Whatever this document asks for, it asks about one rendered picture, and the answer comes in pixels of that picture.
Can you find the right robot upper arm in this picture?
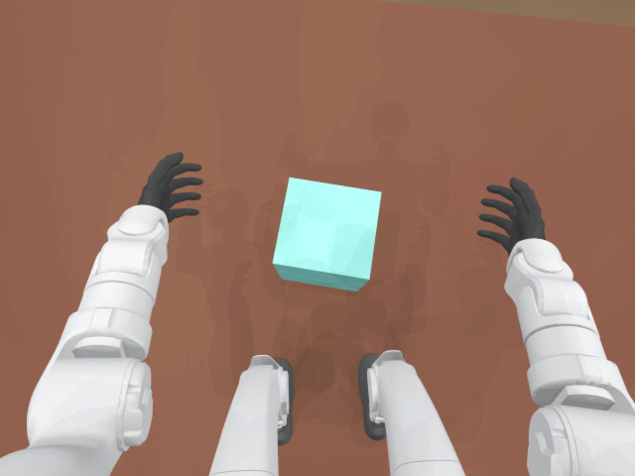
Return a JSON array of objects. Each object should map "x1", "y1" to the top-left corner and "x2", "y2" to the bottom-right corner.
[{"x1": 527, "y1": 404, "x2": 635, "y2": 476}]

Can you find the left robot upper arm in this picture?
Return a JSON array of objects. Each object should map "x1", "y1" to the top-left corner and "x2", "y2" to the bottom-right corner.
[{"x1": 0, "y1": 358, "x2": 153, "y2": 476}]

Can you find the robot left foot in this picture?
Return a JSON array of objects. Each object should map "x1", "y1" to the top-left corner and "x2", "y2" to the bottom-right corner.
[{"x1": 274, "y1": 359, "x2": 295, "y2": 445}]

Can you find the robot right shin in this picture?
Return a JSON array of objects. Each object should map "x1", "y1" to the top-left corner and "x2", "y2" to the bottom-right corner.
[{"x1": 369, "y1": 350, "x2": 417, "y2": 422}]

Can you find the right robot forearm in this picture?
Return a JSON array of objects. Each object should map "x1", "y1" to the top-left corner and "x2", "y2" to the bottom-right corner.
[{"x1": 504, "y1": 238, "x2": 635, "y2": 416}]

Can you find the carton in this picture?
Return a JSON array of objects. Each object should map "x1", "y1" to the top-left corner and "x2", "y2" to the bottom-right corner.
[{"x1": 273, "y1": 178, "x2": 381, "y2": 292}]

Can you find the robot right hand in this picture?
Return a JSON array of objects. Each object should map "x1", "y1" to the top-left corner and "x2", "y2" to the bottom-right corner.
[{"x1": 477, "y1": 178, "x2": 546, "y2": 256}]

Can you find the left robot forearm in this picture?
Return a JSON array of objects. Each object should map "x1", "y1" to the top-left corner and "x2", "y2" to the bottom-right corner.
[{"x1": 27, "y1": 205, "x2": 169, "y2": 443}]

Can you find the robot left hand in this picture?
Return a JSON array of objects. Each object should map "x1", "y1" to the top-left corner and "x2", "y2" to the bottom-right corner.
[{"x1": 137, "y1": 152, "x2": 203, "y2": 224}]

